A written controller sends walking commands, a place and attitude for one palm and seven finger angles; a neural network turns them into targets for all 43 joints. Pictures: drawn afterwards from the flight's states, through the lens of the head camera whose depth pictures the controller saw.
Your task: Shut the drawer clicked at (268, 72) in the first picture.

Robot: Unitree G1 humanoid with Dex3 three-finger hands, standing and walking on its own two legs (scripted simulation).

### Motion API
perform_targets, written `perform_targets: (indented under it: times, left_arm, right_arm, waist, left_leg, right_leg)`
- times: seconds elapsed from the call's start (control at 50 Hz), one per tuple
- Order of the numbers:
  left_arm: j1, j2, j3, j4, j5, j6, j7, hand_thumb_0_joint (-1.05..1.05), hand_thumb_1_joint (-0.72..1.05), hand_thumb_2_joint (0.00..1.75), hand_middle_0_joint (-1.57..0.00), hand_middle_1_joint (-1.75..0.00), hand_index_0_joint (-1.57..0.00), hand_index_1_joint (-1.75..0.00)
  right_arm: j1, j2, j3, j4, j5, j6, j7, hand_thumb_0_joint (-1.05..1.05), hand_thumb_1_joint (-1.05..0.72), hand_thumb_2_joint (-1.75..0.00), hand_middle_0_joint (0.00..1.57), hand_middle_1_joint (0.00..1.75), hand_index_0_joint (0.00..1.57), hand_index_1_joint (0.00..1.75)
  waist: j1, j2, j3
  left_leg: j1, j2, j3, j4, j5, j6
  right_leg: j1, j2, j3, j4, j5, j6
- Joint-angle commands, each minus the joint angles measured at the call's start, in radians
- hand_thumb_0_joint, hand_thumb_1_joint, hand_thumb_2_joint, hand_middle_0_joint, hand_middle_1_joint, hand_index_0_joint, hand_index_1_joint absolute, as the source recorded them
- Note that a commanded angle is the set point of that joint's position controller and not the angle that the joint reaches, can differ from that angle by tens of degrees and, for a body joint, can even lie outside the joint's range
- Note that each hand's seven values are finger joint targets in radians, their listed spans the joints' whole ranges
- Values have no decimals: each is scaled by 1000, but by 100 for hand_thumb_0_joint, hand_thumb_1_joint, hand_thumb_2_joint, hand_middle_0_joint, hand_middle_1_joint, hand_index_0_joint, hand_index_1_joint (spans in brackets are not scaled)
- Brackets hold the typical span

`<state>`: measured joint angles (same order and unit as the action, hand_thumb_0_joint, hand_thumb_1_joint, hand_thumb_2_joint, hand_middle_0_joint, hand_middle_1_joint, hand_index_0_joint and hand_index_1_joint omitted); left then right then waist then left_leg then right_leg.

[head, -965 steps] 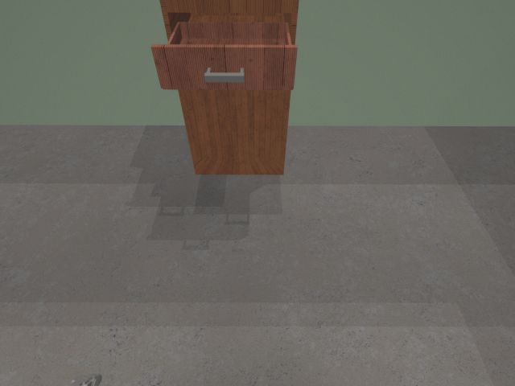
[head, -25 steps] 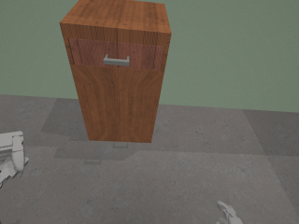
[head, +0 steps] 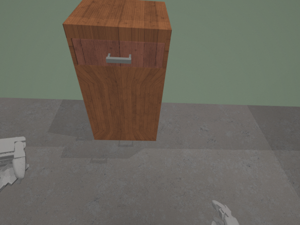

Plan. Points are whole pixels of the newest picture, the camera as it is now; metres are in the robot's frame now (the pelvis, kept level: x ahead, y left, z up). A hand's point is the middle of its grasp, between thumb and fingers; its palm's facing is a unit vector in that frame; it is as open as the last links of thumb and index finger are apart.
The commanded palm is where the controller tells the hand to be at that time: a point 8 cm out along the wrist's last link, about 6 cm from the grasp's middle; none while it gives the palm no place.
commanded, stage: stop stepping back and stand still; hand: left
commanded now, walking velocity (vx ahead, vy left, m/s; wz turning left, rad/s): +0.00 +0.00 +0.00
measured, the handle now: (119, 57) +0.87 +0.18 +0.00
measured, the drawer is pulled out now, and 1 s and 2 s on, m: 0.00 0.00 0.00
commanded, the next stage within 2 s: let the arm hang, fingers relaxed in 0.46 s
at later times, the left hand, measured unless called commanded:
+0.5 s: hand (41, 153) +0.22 +0.23 +0.16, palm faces +0.33 -0.81 -0.48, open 3.2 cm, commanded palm +0.16 +0.27 +0.18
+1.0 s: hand out of the picture -0.02 +0.19 -0.17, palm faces +0.10 -0.97 -0.22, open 3.9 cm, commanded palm none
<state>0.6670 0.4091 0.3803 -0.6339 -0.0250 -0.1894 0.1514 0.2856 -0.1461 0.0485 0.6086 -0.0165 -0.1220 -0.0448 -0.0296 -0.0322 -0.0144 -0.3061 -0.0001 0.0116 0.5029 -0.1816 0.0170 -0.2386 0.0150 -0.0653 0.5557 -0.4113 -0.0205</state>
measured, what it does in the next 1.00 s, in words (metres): stands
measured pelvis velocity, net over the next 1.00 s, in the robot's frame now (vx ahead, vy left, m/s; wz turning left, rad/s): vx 0.01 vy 0.00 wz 0.07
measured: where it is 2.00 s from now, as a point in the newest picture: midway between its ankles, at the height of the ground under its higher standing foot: outside the picture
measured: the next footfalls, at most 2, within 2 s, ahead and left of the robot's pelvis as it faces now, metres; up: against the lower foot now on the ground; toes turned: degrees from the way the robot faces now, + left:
none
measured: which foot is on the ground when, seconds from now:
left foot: down 0.00-1.00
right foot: down 0.00-1.00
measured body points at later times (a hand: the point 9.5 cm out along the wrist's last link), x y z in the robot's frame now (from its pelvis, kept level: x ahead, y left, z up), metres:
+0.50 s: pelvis +0.03 -0.01 +0.00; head +0.05 -0.01 +0.45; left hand +0.19 +0.27 +0.19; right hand +0.21 -0.25 -0.07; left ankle +0.04 +0.11 -0.74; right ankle +0.01 -0.10 -0.74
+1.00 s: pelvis +0.01 +0.00 +0.00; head +0.04 +0.01 +0.45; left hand -0.02 +0.24 -0.16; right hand +0.02 -0.24 -0.15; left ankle +0.04 +0.11 -0.74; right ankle +0.01 -0.10 -0.74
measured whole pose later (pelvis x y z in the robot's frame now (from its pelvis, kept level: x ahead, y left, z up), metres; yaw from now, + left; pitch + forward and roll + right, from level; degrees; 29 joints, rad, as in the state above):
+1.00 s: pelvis +0.01 +0.00 +0.00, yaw +4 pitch -1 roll -1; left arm 0.31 0.22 0.02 1.05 0.01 0.04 0.02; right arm 0.30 -0.17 0.01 1.04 -0.02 0.04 -0.02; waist 0.02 -0.01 0.08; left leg -0.28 -0.02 -0.05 0.50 -0.20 0.01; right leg -0.18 0.00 -0.13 0.45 -0.26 -0.04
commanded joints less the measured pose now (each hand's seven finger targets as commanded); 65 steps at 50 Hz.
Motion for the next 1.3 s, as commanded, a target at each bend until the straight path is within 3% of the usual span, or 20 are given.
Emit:
perform_targets:
  times: [0.0, 0.02, 0.06, 0.14, 0.18, 0.22, 0.32, 0.52, 0.54, 0.56, 0.58, 0.62, 0.66, 0.72, 0.76, 0.86, 0.92, 1.04, 1.14, 1.28]
  left_arm:
    - [-37, 143, 114, -110, -16, -64, 11, 0, 90, 90, -140, -160, -140, -160]
    - [-64, 139, 114, -101, -22, -56, 11, 0, 90, 90, -140, -160, -140, -160]
    - [-64, 111, 88, -93, -25, -48, 15, 0, 90, 90, -140, -160, -140, -160]
    - [-68, 108, 71, -110, -19, -60, 14, 0, 90, 90, -140, -160, -140, -160]
    - [-98, 132, 86, -156, -9, -74, 13, 0, 90, 90, -140, -160, -140, -160]
    - [-66, 134, 87, -156, -6, -81, 12, 0, 90, 90, -140, -160, -140, -160]
    - [10, 123, 100, -128, -21, -85, 9, 0, 90, 90, -140, -160, -140, -160]
    - [-2, 117, 88, -90, -33, -69, 8, 0, 90, 90, -140, -160, -140, -160]
    - [-191, 41, -273, 721, 77, 71, -137, 0, 90, 90, -140, -160, -140, -160]
    - [-197, 7, -249, 736, 60, 140, -151, 0, 90, 90, -136, -156, -136, -156]
    - [-234, -26, -267, 775, 65, 151, -154, 0, 90, 90, -132, -151, -132, -151]
    - [-305, -23, -281, 876, 62, 164, -153, 0, 90, 90, -124, -143, -124, -143]
    - [-377, -10, -291, 1002, 61, 172, -150, 0, 90, 90, -116, -134, -116, -134]
    - [-435, -34, -317, 1199, 51, 198, -138, 0, 90, 90, -104, -121, -104, -121]
    - [-426, -50, -330, 1322, 44, 206, -133, 0, 90, 90, -96, -112, -96, -112]
    - [-374, -79, -338, 1548, 32, 196, -132, 0, 90, 90, -76, -91, -76, -91]
    - [-362, -93, -341, 1620, 33, 190, -133, 0, 90, 90, -64, -78, -64, -78]
    - [-322, -123, -353, 1723, 30, 188, -127, 0, 90, 90, -40, -52, -40, -52]
    - [-289, -150, -356, 1766, 30, 188, -122, 0, 90, 90, -20, -30, -20, -30]
    - [-262, -178, -354, 1779, 33, 188, -115, 0, 90, 90, -20, -30, -20, -30]
  right_arm:
    - [-138, -156, -81, -141, 1, -15, -20, 0, -90, -90, 20, 30, 20, 30]
    - [-131, -162, -89, -125, 11, -17, -23, 0, -90, -90, 20, 30, 20, 30]
    - [-130, -162, -88, -113, 16, -16, -27, 0, -90, -90, 20, 30, 20, 30]
    - [-166, -178, -84, -123, 23, -30, -41, 0, -90, -90, 20, 30, 20, 30]
    - [-180, -169, -72, -124, 18, -35, -44, 0, -90, -90, 20, 30, 20, 30]
    - [-167, -168, -73, -132, 20, -38, -42, 0, -90, -90, 20, 30, 20, 30]
    - [-159, -170, -87, -149, 27, -22, -28, 0, -90, -90, 20, 30, 20, 30]
    - [-177, -171, -85, -164, 29, 9, -38, 0, -90, -90, 20, 30, 20, 30]
    - [-217, -362, -143, 75, 25, -39, 61, 0, -90, -90, 20, 30, 20, 30]
    - [-128, -296, -144, 58, 33, 21, 61, 0, -90, -90, 20, 30, 20, 30]
    - [-101, -259, -134, 61, 21, 37, 58, 0, -90, -90, 20, 30, 20, 30]
    - [-105, -255, -114, 49, 7, 68, 51, 0, -90, -90, 20, 30, 20, 30]
    - [-117, -261, -113, 70, -4, 88, 47, 0, -90, -90, 20, 30, 20, 30]
    - [-108, -221, -89, 140, -13, 115, 41, 0, -90, -90, 20, 30, 20, 30]
    - [-118, -212, -74, 190, -15, 118, 36, 0, -90, -90, 20, 30, 20, 30]
    - [-64, -156, -63, 306, -7, 126, 21, 0, -90, -90, 20, 30, 20, 30]
    - [-7, -140, -67, 358, -4, 131, 16, 0, -90, -90, 20, 30, 20, 30]
    - [64, -119, -69, 441, 2, 131, 8, 0, -90, -90, 20, 30, 20, 30]
    - [91, -92, -66, 478, 3, 130, 4, 0, -90, -90, 20, 30, 20, 30]
    - [102, -62, -66, 496, 1, 130, 2, 0, -90, -90, 20, 30, 20, 30]
  waist:
    - [1, -32, -6]
    - [7, -89, -2]
    - [3, -84, 6]
    - [19, 13, -22]
    - [24, 155, -37]
    - [32, 125, -63]
    - [25, 73, -104]
    - [23, 48, -72]
    - [-7, 49, -15]
    - [1, 32, -88]
    - [8, -34, -106]
    - [17, -156, -67]
    - [18, -201, -44]
    - [18, -7, -7]
    - [39, 120, 25]
    - [44, 211, 7]
    - [34, 123, 11]
    - [28, 51, 66]
    - [29, 37, 97]
    - [33, 44, 139]
  left_leg:
    - [-96, 44, -49, 47, -161, -9]
    - [-41, 23, -30, 147, -153, -15]
    - [16, 34, -31, 176, -99, -6]
    - [120, 85, -68, -58, 96, 21]
    - [98, 123, -141, -125, 199, 38]
    - [95, 130, -153, -117, 291, 38]
    - [91, 78, -67, -38, 286, 7]
    - [97, 67, -61, -46, 198, 8]
    - [31, 93, -80, 129, 284, 13]
    - [82, 83, -85, 112, 242, 8]
    - [64, 88, -95, 114, 227, 20]
    - [12, 74, -121, 117, 141, 43]
    - [10, 47, -109, 122, 152, 39]
    - [15, 67, -145, 24, 197, 39]
    - [-43, 89, -193, -73, 144, 50]
    - [-14, 71, -167, -119, 1, 34]
    - [18, 68, -155, -115, -22, 31]
    - [44, 80, -156, -147, -24, 37]
    - [47, 79, -148, -160, -24, 37]
    - [23, 71, -136, -170, -59, 36]
  right_leg:
    - [51, -181, 259, -319, -37, -79]
    - [-63, -236, 328, -362, -150, -105]
    - [-107, -242, 292, -334, -87, -111]
    - [-6, -110, 127, -174, 229, -14]
    - [43, -64, 60, -101, 293, 18]
    - [100, -52, 55, -94, 359, 22]
    - [154, -101, 100, -144, 519, 2]
    - [103, -111, 116, -196, 445, 6]
    - [-39, -193, 60, -35, 578, -31]
    - [-45, -173, 110, -48, 516, -42]
    - [-44, -169, 88, -31, 457, -42]
    - [-48, -170, 92, -57, 351, -54]
    - [-36, -191, 102, -72, 384, -79]
    - [-8, -153, 74, -65, 270, -57]
    - [62, -110, 67, -87, 163, -28]
    - [119, -125, 84, -186, 126, -46]
    - [104, -131, 83, -232, 106, -52]
    - [62, -120, 57, -241, 94, -46]
    - [44, -118, 52, -239, 87, -42]
    - [20, -114, 60, -238, 65, -39]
